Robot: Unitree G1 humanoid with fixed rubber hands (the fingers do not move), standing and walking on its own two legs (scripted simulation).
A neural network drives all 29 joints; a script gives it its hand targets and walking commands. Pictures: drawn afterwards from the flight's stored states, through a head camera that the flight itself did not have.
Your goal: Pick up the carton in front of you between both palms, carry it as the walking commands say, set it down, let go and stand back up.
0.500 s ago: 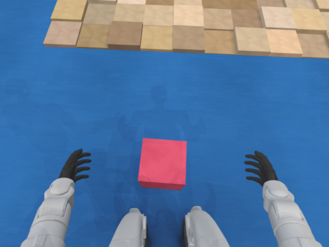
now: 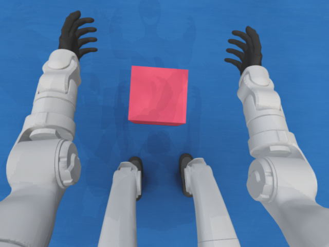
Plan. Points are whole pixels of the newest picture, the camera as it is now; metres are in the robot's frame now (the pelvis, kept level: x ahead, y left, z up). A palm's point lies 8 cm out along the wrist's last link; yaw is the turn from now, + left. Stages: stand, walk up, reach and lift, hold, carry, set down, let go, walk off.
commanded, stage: reach and lift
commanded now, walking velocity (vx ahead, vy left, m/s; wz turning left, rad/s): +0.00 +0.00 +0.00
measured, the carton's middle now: (157, 100) +0.48 +0.00 -0.51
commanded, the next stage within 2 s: none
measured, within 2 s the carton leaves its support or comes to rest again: leaves its support in 1.70 s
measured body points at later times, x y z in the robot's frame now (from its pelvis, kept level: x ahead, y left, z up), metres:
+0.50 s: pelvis +0.00 +0.00 -0.17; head +0.34 +0.00 +0.13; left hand +0.51 +0.19 -0.33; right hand +0.48 -0.21 -0.33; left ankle +0.09 +0.12 -0.60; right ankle +0.09 -0.14 -0.60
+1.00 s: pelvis -0.02 +0.00 -0.27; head +0.34 +0.01 -0.01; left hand +0.51 +0.17 -0.46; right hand +0.49 -0.20 -0.45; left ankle +0.09 +0.12 -0.60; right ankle +0.09 -0.14 -0.60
